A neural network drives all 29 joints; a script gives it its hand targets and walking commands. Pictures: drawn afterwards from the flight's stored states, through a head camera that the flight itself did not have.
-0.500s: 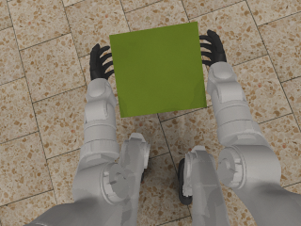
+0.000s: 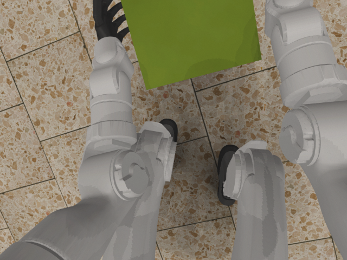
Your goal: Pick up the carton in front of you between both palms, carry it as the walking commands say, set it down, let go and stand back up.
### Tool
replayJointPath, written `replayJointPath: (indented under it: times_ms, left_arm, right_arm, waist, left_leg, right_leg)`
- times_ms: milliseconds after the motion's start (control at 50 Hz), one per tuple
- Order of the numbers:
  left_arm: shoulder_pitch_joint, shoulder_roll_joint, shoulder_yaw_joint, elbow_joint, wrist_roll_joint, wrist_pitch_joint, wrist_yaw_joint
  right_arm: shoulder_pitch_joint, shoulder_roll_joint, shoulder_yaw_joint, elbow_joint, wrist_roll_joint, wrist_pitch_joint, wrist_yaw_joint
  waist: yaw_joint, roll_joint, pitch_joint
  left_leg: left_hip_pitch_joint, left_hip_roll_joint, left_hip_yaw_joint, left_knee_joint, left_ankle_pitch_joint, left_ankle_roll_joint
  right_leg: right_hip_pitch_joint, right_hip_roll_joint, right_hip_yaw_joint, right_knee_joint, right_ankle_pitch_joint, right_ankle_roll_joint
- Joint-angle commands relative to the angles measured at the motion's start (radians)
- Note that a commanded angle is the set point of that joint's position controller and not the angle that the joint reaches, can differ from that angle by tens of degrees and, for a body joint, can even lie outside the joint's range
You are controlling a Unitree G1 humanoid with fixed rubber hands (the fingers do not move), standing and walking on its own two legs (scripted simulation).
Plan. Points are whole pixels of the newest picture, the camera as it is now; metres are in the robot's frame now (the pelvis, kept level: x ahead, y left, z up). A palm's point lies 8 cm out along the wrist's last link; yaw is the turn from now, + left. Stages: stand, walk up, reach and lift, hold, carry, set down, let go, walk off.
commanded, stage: set down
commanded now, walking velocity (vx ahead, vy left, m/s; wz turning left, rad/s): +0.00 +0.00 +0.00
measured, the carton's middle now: (192, 29) +0.53 +0.07 -0.25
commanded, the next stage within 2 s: none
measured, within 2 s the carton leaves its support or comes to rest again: rests again in 0.80 s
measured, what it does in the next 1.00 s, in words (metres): stands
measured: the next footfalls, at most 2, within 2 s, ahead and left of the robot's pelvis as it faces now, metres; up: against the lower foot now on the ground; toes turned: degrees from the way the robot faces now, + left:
none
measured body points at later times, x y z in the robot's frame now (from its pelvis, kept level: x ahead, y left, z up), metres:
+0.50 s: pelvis +0.01 -0.01 -0.04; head +0.37 -0.01 +0.23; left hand +0.51 +0.24 -0.18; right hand +0.60 -0.05 -0.20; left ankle +0.15 +0.13 -0.39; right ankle +0.09 -0.10 -0.39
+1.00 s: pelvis +0.02 +0.00 -0.05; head +0.38 -0.03 +0.21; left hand +0.52 +0.26 -0.19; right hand +0.60 -0.04 -0.21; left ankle +0.15 +0.13 -0.39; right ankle +0.09 -0.10 -0.39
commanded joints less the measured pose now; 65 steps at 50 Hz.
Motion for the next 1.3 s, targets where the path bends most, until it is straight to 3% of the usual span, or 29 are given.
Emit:
replayJointPath:
  times_ms: [0,80,100,120,140,160,180,260,280,380,400,460,500,580,660,760,860,880,900,920,940,980,1000,1040,1060,1080,1100,1200,1280]
  left_arm:
    - [-0.711,-0.628,-0.462,0.021,-0.120,-0.016,-0.233]
    - [-0.640,-0.763,-0.530,0.001,-0.213,-0.041,-0.233]
    - [-0.466,-0.752,-0.425,0.250,-0.162,-0.021,-0.249]
    - [-0.493,-0.745,-0.418,0.202,-0.138,-0.020,-0.251]
    - [-0.447,-0.743,-0.348,0.246,-0.122,-0.021,-0.265]
    - [-0.506,-0.714,-0.343,0.197,-0.135,-0.014,-0.273]
    - [-0.513,-0.721,-0.381,0.233,-0.146,-0.015,-0.280]
    - [-0.582,-0.659,-0.404,0.124,-0.161,-0.034,-0.292]
    - [-0.564,-0.701,-0.381,0.162,-0.162,-0.019,-0.299]
    - [-0.570,-0.639,-0.366,0.198,-0.159,-0.026,-0.305]
    - [-0.536,-0.668,-0.357,0.221,-0.126,-0.021,-0.306]
    - [-0.538,-0.672,-0.368,0.217,-0.138,-0.030,-0.284]
    - [-0.510,-0.720,-0.294,0.212,-0.105,-0.020,-0.294]
    - [-0.498,-0.578,-0.264,0.226,-0.082,-0.024,-0.296]
    - [-0.502,-0.557,-0.234,0.284,-0.099,-0.026,-0.286]
    - [-0.475,-0.584,-0.250,0.259,-0.093,-0.054,-0.285]
    - [-0.433,-0.584,-0.201,0.344,-0.133,-0.046,-0.290]
    - [-0.458,-0.537,-0.164,0.325,-0.087,-0.050,-0.288]
    - [-0.483,-0.509,-0.192,0.314,-0.122,-0.043,-0.295]
    - [-0.491,-0.513,-0.211,0.271,-0.123,-0.049,-0.299]
    - [-0.514,-0.482,-0.208,0.342,-0.132,-0.045,-0.305]
    - [-0.442,-0.491,-0.175,0.363,-0.066,-0.045,-0.290]
    - [-0.427,-0.526,-0.168,0.358,-0.108,-0.032,-0.292]
    - [-0.404,-0.472,-0.170,0.372,-0.098,-0.060,-0.294]
    - [-0.426,-0.490,-0.148,0.384,-0.096,-0.041,-0.300]
    - [-0.400,-0.455,-0.146,0.360,-0.085,-0.054,-0.296]
    - [-0.418,-0.409,-0.160,0.378,-0.068,-0.038,-0.289]
    - [-0.391,-0.329,-0.092,0.448,-0.065,-0.073,-0.272]
    - [-0.228,0.000,-0.047,0.373,-0.103,-0.145,-0.169]
  right_arm:
    - [-0.472,0.742,0.207,-0.060,0.113,-0.039,0.231]
    - [-0.566,0.769,0.343,-0.313,0.193,-0.099,0.216]
    - [-0.479,0.789,0.310,-0.205,0.182,-0.100,0.212]
    - [-0.511,0.774,0.313,-0.184,0.178,-0.094,0.220]
    - [-0.483,0.787,0.335,-0.166,0.187,-0.095,0.215]
    - [-0.493,0.754,0.319,-0.194,0.169,-0.076,0.221]
    - [-0.499,0.789,0.293,-0.191,0.181,-0.082,0.225]
    - [-0.398,0.863,0.329,-0.124,0.131,-0.059,0.213]
    - [-0.427,0.778,0.267,-0.175,0.141,-0.075,0.211]
    - [-0.407,0.807,0.265,-0.105,0.110,-0.074,0.215]
    - [-0.363,0.774,0.203,-0.034,0.055,-0.062,0.217]
    - [-0.397,0.762,0.212,-0.051,0.072,-0.080,0.212]
    - [-0.435,0.694,0.185,-0.073,0.055,-0.089,0.214]
    - [-0.384,0.703,0.151,-0.052,0.043,-0.064,0.224]
    - [-0.350,0.637,0.126,-0.002,-0.005,-0.070,0.221]
    - [-0.299,0.656,0.129,-0.044,-0.008,-0.071,0.243]
    - [-0.271,0.581,0.102,0.027,-0.080,-0.058,0.231]
    - [-0.290,0.610,0.140,0.032,-0.050,-0.058,0.231]
    - [-0.216,0.607,0.118,0.022,-0.086,-0.041,0.239]
    - [-0.225,0.595,0.137,0.008,-0.070,-0.046,0.236]
    - [-0.234,0.551,0.083,0.035,-0.116,-0.046,0.233]
    - [-0.199,0.599,0.070,0.066,-0.105,-0.047,0.238]
    - [-0.176,0.534,0.046,0.093,-0.117,-0.043,0.224]
    - [-0.195,0.556,0.115,0.060,-0.096,-0.053,0.229]
    - [-0.178,0.513,0.079,0.082,-0.108,-0.048,0.229]
    - [-0.201,0.521,0.080,0.022,-0.100,-0.059,0.227]
    - [-0.097,0.540,0.046,0.118,-0.111,-0.035,0.233]
    - [-0.218,0.402,0.086,0.072,-0.085,-0.074,0.213]
    - [-0.256,0.040,0.137,-0.025,-0.018,-0.118,0.105]
  waist:
    - [0.031,-0.074,-1.109]
    - [0.023,-0.100,-1.374]
    - [0.102,-0.184,-1.243]
    - [0.034,-0.175,-1.100]
    - [0.090,-0.217,-1.086]
    - [0.031,-0.249,-1.039]
    - [0.085,-0.248,-1.067]
    - [0.043,-0.296,-1.088]
    - [0.029,-0.137,-1.067]
    - [0.033,-0.187,-0.976]
    - [-0.022,-0.141,-0.955]
    - [0.027,-0.091,-0.917]
    - [-0.045,-0.099,-0.872]
    - [0.023,-0.125,-0.856]
    - [-0.054,-0.134,-0.779]
    - [-0.013,-0.081,-0.752]
    - [-0.094,-0.159,-0.741]
    - [-0.022,-0.172,-0.732]
    - [-0.114,-0.183,-0.728]
    - [-0.060,-0.131,-0.712]
    - [-0.133,-0.169,-0.698]
    - [-0.010,-0.088,-0.701]
    - [-0.118,-0.076,-0.706]
    - [-0.064,-0.137,-0.682]
    - [-0.113,-0.091,-0.643]
    - [-0.050,-0.102,-0.647]
    - [-0.119,-0.090,-0.662]
    - [-0.059,-0.112,-0.624]
    - [-0.027,-0.164,-0.721]
  left_leg:
    - [0.784,-0.088,0.096,-0.011,0.185,-0.005]
    - [0.873,-0.089,0.086,0.101,0.483,-0.012]
    - [0.833,-0.101,0.095,0.080,0.433,0.012]
    - [0.683,-0.092,0.087,0.073,0.341,-0.001]
    - [0.608,-0.084,0.106,0.076,0.330,0.004]
    - [0.529,-0.077,0.095,0.082,0.264,0.004]
    - [0.551,-0.089,0.091,0.067,0.288,0.006]
    - [0.549,-0.094,0.100,0.089,0.335,0.013]
    - [0.496,-0.072,0.111,0.117,0.350,-0.007]
    - [0.408,-0.082,0.120,0.126,0.238,-0.013]
    - [0.414,-0.080,0.118,0.123,0.258,-0.016]
    - [0.478,-0.091,0.100,0.108,0.292,-0.023]
    - [0.454,-0.074,0.094,0.120,0.240,-0.018]
    - [0.428,-0.095,0.102,0.083,0.229,-0.003]
    - [0.418,-0.097,0.082,0.095,0.158,-0.020]
    - [0.467,-0.091,0.091,0.133,0.241,-0.006]
    - [0.359,-0.109,0.061,0.127,0.173,-0.003]
    - [0.359,-0.097,0.084,0.138,0.200,-0.003]
    - [0.382,-0.075,0.073,0.169,0.161,-0.004]
    - [0.326,-0.104,0.095,0.149,0.188,-0.015]
    - [0.285,-0.092,0.081,0.147,0.174,-0.013]
    - [0.373,-0.102,0.095,0.128,0.242,-0.006]
    - [0.361,-0.088,0.065,0.142,0.223,-0.020]
    - [0.363,-0.090,0.063,0.160,0.209,-0.014]
    - [0.329,-0.102,0.071,0.145,0.192,-0.010]
    - [0.342,-0.112,0.074,0.147,0.220,-0.005]
    - [0.366,-0.085,0.065,0.149,0.222,-0.013]
    - [0.396,-0.093,0.068,0.165,0.193,-0.003]
    - [0.430,-0.069,0.080,0.176,0.253,-0.025]
  right_leg:
    - [0.327,0.047,-0.017,-0.216,0.078,-0.003]
    - [0.420,0.040,0.006,-0.135,0.335,0.002]
    - [0.387,0.032,0.008,-0.159,0.294,0.009]
    - [0.419,0.031,0.014,-0.134,0.268,-0.001]
    - [0.447,0.022,0.040,-0.163,0.288,0.004]
    - [0.452,0.013,0.042,-0.151,0.268,0.000]
    - [0.466,0.008,0.039,-0.133,0.315,0.012]
    - [0.490,0.010,0.059,-0.123,0.438,0.012]
    - [0.447,-0.009,0.087,-0.140,0.405,-0.011]
    - [0.428,-0.008,0.081,-0.120,0.348,-0.009]
    - [0.390,0.003,0.072,-0.124,0.338,-0.008]
    - [0.337,0.007,0.057,-0.109,0.276,-0.021]
    - [0.295,0.010,0.054,-0.133,0.206,-0.029]
    - [0.268,0.014,0.064,-0.112,0.225,-0.025]
    - [0.293,0.000,0.051,-0.106,0.156,-0.036]
    - [0.183,0.005,0.070,-0.095,0.180,-0.039]
    - [0.260,-0.020,0.041,-0.064,0.180,-0.042]
    - [0.251,-0.021,0.074,-0.088,0.240,-0.027]
    - [0.300,-0.029,0.078,-0.085,0.198,-0.029]
    - [0.271,-0.024,0.078,-0.087,0.246,-0.037]
    - [0.297,-0.029,0.074,-0.078,0.299,-0.034]
    - [0.231,-0.018,0.109,-0.083,0.302,-0.034]
    - [0.256,-0.017,0.084,-0.068,0.293,-0.048]
    - [0.250,-0.032,0.073,-0.039,0.275,-0.028]
    - [0.220,-0.021,0.087,-0.066,0.272,-0.045]
    - [0.161,-0.024,0.067,-0.053,0.220,-0.039]
    - [0.208,-0.016,0.082,-0.065,0.266,-0.041]
    - [0.211,-0.029,0.074,-0.043,0.209,-0.031]
    - [0.317,-0.067,0.098,-0.055,0.351,0.007]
